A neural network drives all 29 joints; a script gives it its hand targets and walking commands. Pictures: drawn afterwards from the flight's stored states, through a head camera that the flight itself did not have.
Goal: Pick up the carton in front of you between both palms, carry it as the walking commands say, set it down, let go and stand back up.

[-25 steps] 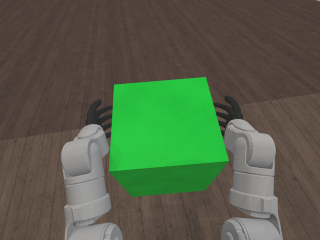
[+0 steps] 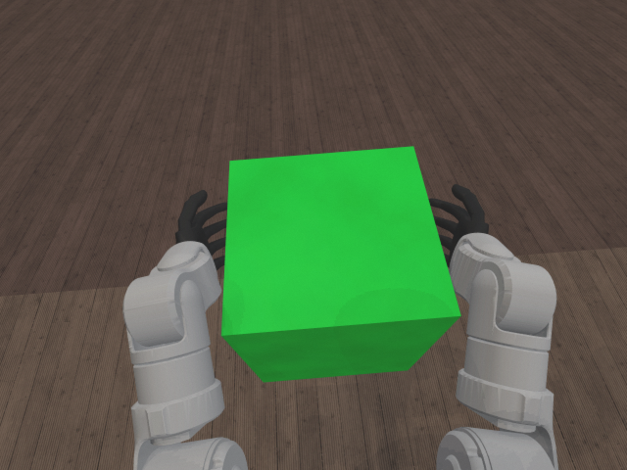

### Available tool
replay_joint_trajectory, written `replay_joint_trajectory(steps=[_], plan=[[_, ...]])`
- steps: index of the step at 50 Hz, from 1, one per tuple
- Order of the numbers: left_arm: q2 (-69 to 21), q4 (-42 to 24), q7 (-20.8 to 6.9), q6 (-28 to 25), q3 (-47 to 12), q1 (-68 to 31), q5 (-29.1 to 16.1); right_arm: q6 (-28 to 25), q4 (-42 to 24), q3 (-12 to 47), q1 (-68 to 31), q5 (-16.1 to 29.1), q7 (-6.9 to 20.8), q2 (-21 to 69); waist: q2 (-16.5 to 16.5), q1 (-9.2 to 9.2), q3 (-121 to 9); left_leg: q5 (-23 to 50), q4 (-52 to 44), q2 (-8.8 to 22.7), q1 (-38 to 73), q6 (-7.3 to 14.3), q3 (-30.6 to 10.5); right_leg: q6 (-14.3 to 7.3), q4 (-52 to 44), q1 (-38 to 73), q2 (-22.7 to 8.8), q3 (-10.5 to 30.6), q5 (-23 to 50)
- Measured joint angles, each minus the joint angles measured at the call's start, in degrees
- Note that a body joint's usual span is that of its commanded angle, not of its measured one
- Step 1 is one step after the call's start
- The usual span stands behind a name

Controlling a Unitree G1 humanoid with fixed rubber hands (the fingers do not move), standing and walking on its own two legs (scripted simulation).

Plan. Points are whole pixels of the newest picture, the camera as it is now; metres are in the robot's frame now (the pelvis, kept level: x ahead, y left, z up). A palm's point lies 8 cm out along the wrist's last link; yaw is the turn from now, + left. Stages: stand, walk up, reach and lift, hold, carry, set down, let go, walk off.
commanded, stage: carry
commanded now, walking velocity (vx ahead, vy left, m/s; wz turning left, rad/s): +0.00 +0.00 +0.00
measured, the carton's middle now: (329, 278) +0.35 +0.01 +0.07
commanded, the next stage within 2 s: none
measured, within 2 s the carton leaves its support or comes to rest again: neither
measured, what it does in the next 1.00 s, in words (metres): walks ahead: left foot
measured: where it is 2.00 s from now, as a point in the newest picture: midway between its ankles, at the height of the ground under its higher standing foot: outside the picture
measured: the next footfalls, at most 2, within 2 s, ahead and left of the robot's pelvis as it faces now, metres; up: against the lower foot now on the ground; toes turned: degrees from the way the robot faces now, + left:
left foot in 0.06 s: +0.08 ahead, +0.10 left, +0.00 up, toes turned +4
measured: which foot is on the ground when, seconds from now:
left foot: up 0.00-0.04, down 0.06-1.00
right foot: down 0.00-1.00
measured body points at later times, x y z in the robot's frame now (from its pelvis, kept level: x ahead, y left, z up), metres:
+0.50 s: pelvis +0.12 +0.01 +0.01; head +0.10 +0.01 +0.46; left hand +0.46 +0.16 +0.11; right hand +0.45 -0.15 +0.11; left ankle +0.03 +0.10 -0.73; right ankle +0.06 -0.07 -0.73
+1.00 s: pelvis +0.13 +0.01 +0.01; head +0.11 +0.02 +0.46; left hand +0.47 +0.17 +0.11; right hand +0.46 -0.14 +0.11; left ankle +0.03 +0.10 -0.73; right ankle +0.06 -0.07 -0.73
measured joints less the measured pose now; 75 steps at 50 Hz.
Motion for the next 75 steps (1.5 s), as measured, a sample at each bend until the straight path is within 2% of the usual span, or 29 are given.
replay_joint_trajectory(steps=[1,3,4,7,10,16,23,34,75], plan=[[-0.1,-0.5,0.0,-0.1,0.2,-0.1,-0.1,-0.2,-0.4,-0.2,-0.1,-0.1,0.1,0.3,-0.2,-0.23,0.3,1.5,-4.9,-0.2,0.4,0.1,0.4,0.1,-0.7,0.9,-0.1,0.1,-0.2],[-0.1,-1.2,-0.2,-0.5,0.3,-0.4,-0.1,-0.6,-1.2,-0.2,-0.4,0.0,0.2,0.4,0.1,-0.95,0.6,9.3,-15.5,-0.1,2.9,0.5,1.4,0.5,-0.4,2.5,0.1,-0.1,-1.5],[0.1,-1.2,-0.3,-0.8,0.1,-0.4,0.0,-1.0,-1.3,0.0,-0.1,0.0,0.2,0.5,-0.4,-1.23,0.5,10.6,-16.9,-0.2,4.2,1.0,1.8,0.7,0.4,3.2,-0.1,0.0,-2.6],[0.4,-0.5,-0.4,-0.4,-0.1,0.4,1.0,-0.9,-0.7,0.7,1.0,-0.9,0.2,0.9,-1.1,-2.34,-1.1,7.8,-16.8,-0.7,7.1,1.9,2.0,1.6,-0.1,6.3,-0.4,0.3,-4.8],[0.5,1.5,-0.3,0.5,0.1,-0.3,2.0,-0.1,1.0,1.0,0.9,-1.2,0.5,0.4,-0.7,-2.77,-3.0,5.6,-17.0,-0.6,9.3,2.0,2.1,1.8,-0.3,8.4,-0.2,0.5,-6.3],[0.4,7.7,-0.2,0.9,1.4,-1.5,3.8,0.6,6.9,0.2,0.0,-2.3,0.6,0.0,0.1,-3.07,-5.4,3.3,-17.0,-0.4,12.5,1.8,2.1,2.0,-0.7,11.8,0.1,0.7,-8.8],[-0.7,13.2,-1.9,-1.7,2.9,1.1,5.3,-1.4,12.1,-1.6,2.0,-4.2,1.9,1.8,0.1,-2.91,-5.1,3.0,-18.5,-0.2,15.4,1.7,2.2,2.1,-2.8,14.9,0.5,0.8,-9.3],[-0.6,10.0,-1.6,-6.5,0.7,5.0,4.0,-6.3,8.5,0.8,6.3,-3.3,1.7,2.3,0.0,-2.83,-3.2,2.6,-19.9,-0.4,17.3,1.9,2.3,2.4,-3.7,16.6,0.5,1.0,-9.8],[-0.6,10.3,-1.5,-6.1,0.2,5.7,4.7,-5.9,9.0,1.4,6.9,-3.7,1.8,2.1,0.4,-3.20,-3.3,4.2,-22.8,-0.9,18.8,2.5,1.8,3.0,-5.9,17.8,0.2,0.7,-7.7]])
